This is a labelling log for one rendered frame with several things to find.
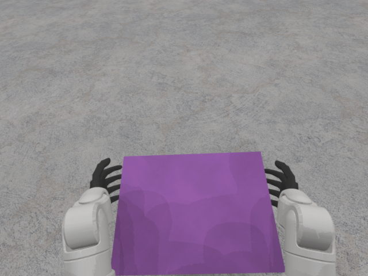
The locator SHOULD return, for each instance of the robot left forearm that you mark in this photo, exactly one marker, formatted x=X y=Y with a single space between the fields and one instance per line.
x=85 y=235

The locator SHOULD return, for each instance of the carton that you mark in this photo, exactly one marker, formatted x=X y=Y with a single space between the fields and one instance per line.
x=195 y=214

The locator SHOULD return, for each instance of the robot right hand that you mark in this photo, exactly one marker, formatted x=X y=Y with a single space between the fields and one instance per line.
x=287 y=178

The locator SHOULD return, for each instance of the robot right forearm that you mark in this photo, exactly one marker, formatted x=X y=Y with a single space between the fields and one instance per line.
x=309 y=235

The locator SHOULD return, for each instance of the robot left hand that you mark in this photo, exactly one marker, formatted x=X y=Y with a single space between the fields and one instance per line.
x=100 y=174

